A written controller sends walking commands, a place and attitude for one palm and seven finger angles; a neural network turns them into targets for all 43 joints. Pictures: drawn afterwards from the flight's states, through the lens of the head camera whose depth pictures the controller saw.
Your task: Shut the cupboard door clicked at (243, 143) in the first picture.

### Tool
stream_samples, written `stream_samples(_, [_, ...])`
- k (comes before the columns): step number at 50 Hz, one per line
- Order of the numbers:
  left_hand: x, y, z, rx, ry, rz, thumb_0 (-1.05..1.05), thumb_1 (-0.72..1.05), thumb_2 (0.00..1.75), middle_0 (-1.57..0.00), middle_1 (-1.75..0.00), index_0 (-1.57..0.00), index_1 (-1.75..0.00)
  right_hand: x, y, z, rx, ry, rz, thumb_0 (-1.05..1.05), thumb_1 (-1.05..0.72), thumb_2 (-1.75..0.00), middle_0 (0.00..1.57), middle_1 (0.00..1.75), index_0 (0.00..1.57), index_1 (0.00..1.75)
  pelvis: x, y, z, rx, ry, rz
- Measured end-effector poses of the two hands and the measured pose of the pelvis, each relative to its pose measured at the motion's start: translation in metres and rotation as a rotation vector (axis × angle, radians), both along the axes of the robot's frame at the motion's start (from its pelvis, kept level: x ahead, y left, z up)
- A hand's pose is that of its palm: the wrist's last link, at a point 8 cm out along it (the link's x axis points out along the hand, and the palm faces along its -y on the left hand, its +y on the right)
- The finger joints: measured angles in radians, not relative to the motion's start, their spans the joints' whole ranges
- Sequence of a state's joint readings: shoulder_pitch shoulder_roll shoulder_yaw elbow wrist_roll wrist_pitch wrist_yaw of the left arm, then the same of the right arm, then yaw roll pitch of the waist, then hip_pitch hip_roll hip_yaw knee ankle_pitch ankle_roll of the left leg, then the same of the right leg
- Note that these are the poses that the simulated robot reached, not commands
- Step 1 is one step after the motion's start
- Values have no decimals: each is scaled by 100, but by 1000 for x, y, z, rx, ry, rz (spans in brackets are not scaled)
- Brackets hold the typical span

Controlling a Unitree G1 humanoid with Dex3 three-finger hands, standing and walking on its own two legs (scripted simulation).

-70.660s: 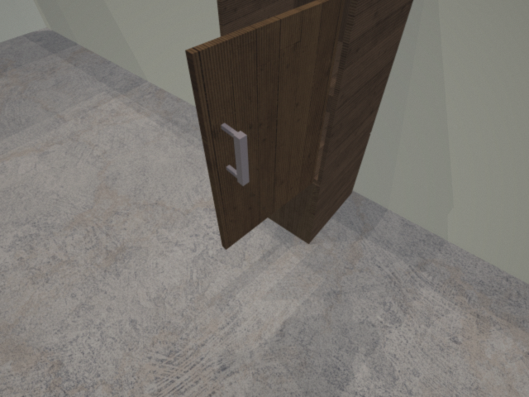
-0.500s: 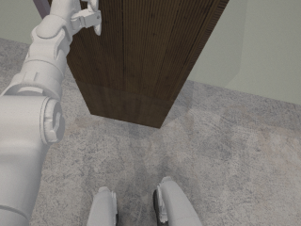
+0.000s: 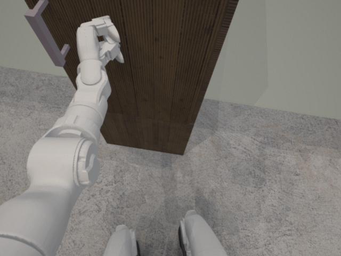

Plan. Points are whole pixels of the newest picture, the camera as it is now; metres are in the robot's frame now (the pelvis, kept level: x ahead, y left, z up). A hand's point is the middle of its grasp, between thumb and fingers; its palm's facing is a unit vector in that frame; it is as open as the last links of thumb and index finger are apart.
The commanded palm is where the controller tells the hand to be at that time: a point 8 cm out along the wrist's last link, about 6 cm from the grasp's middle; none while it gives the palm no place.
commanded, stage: pull the fist back off the door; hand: left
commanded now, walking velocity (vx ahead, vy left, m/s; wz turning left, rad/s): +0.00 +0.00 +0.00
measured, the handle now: (51, 35) +0.61 +0.18 +0.11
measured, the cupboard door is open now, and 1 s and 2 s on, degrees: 0 0 0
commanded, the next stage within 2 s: draw the hand back to the body in 0.32 s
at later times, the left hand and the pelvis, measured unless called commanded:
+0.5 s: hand (118, 63) +0.50 +0.04 +0.12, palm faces +0.02 -1.00 -0.03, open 3.1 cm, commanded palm +0.46 +0.10 +0.12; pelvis +0.04 -0.01 +0.03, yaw +0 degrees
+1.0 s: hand (57, 106) +0.38 +0.13 +0.17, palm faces +0.03 -1.00 -0.09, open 3.1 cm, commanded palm +0.34 +0.19 +0.18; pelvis +0.04 -0.01 +0.06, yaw +0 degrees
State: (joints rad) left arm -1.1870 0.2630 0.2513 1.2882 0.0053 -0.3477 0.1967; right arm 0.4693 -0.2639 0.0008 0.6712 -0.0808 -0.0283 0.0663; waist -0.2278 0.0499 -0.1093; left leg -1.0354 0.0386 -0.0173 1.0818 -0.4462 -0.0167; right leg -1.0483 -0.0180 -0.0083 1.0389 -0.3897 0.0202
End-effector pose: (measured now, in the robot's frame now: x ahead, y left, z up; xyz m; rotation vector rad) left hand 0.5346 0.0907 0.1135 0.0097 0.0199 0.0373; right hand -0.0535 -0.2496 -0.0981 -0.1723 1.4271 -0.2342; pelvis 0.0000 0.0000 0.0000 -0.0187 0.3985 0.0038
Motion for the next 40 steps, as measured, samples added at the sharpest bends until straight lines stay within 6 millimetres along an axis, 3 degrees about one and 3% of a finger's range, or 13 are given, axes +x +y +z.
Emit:
stream_samples(7, [-15, -4, -7, 4, -36, 5, 2, 92, 92, -130, -150, -130, -150, 36, -8, 7, -1, -60, -17, 1, -90, -90, 21, 30, 20, 30, 19, -3, 12, 12, -31, -24])
stream_samples(16, [-54, 4, -5, 18, -46, 1, 2, 90, 90, -130, -150, -130, -150, 114, -9, 11, 31, -210, 29, 1, -90, -90, 20, 30, 20, 30, 38, -7, 27, 17, -99, -18])
stream_samples(22, [-57, 3, 0, 22, -51, -2, 2, 90, 90, -130, -150, -130, -150, 157, -11, 14, 16, -302, 81, 1, -90, -90, 21, 30, 20, 30, 38, -10, 28, 19, -118, 2])
stream_samples(29, [-66, 12, 13, 12, -78, -3, 2, 90, 90, -130, -150, -130, -150, 172, -10, 18, 28, -352, 72, 1, -90, -90, 20, 30, 20, 30, 40, -11, 32, 28, -137, -19])
stream_samples(40, [-131, 64, 38, 27, -88, 14, 2, 90, 90, -130, -150, -130, -150, 180, -7, 40, 36, -406, 69, 1, -90, -90, 21, 30, 20, 30, 42, -13, 53, 23, -255, -9])
